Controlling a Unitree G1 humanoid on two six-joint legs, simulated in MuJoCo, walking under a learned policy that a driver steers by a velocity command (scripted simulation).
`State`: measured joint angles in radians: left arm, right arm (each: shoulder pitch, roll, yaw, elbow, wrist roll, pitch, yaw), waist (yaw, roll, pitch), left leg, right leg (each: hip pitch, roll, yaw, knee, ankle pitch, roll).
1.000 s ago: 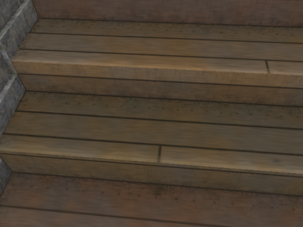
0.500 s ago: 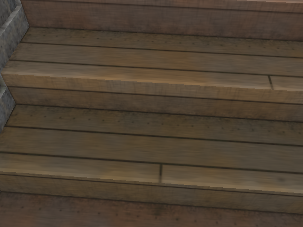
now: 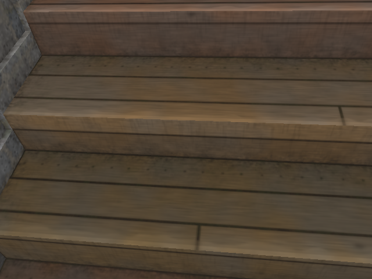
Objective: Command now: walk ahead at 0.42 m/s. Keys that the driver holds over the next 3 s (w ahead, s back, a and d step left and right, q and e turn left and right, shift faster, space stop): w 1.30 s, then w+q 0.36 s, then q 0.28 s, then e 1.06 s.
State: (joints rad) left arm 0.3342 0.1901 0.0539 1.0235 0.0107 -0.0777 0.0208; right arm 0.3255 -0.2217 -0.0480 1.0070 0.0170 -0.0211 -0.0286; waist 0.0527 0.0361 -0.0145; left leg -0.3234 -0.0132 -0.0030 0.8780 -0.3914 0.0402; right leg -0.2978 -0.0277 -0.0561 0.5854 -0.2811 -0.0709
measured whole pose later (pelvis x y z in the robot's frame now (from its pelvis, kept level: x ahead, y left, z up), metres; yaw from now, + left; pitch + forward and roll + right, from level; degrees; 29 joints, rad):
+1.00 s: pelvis +0.43 -0.12 +0.21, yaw -1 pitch +3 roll -2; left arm -0.04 0.12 -0.07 0.68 0.01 -0.08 -0.05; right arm 0.56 -0.11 0.02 1.15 0.00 -0.06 -0.01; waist -0.04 0.01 -0.04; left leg -0.08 0.15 -0.05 0.63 -0.12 0.00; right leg -0.93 -0.09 -0.16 1.35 -0.49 -0.10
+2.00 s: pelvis +0.97 -0.13 +0.54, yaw +19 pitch +6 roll -4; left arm -0.07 0.02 -0.14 0.56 0.04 -0.10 0.03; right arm 0.41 -0.13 -0.01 0.94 0.00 0.03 -0.02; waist -0.05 0.01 -0.02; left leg -0.17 -0.05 -0.15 0.33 -0.24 0.08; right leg -1.20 -0.03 -0.11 1.53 -0.31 -0.03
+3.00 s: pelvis +1.11 -0.05 +0.68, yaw -9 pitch +1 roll +0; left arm 0.19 0.24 0.02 0.57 0.00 0.06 0.05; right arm 0.23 -0.16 0.01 0.56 -0.04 0.04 -0.12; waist -0.01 -0.04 0.02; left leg -0.42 0.05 0.10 0.66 -0.26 0.05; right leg -0.72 0.01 0.06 1.42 -0.30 0.15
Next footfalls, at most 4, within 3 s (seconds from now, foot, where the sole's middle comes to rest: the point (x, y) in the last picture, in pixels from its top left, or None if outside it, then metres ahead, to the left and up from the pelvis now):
0.36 left None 0.26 0.09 -0.59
0.94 right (297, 213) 0.58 -0.22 -0.42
1.56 left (239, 91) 0.92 -0.07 -0.25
2.04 right None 1.20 -0.16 -0.08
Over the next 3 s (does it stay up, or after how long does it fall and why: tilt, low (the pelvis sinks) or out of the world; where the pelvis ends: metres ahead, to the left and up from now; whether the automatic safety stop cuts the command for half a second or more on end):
stays up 1.11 -0.05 0.68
